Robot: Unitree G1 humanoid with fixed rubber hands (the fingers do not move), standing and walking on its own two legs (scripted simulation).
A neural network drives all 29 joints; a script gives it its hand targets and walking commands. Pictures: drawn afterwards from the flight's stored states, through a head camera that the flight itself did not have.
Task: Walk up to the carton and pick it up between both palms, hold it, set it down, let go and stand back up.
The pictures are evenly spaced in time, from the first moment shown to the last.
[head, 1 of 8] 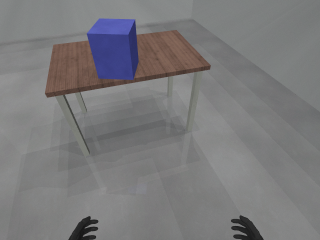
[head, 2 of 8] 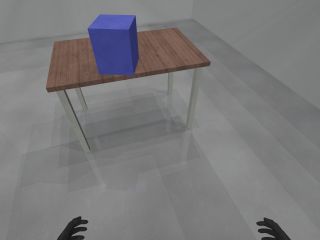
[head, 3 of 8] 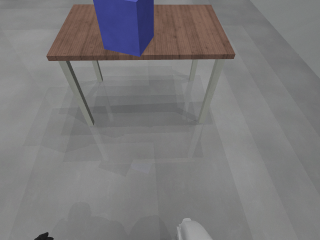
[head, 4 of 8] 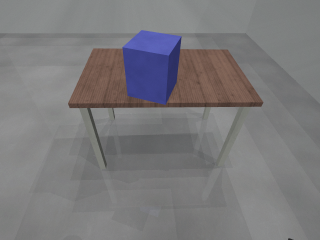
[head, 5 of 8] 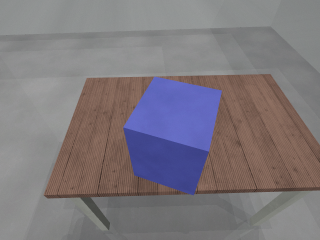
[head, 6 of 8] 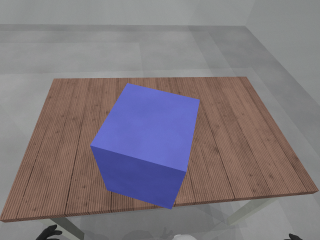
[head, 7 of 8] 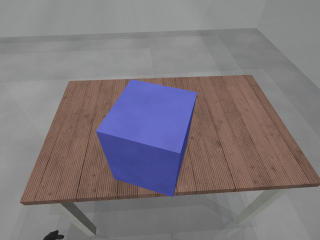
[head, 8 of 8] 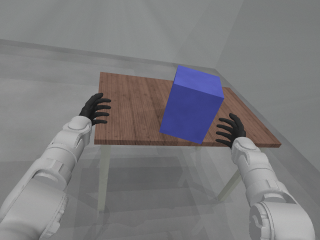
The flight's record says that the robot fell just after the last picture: yes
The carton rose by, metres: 0.00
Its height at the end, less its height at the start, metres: +0.00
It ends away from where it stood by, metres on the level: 0.00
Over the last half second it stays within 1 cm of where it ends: yes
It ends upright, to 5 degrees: yes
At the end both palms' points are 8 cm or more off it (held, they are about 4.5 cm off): yes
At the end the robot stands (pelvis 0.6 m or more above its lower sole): yes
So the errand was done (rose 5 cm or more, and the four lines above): no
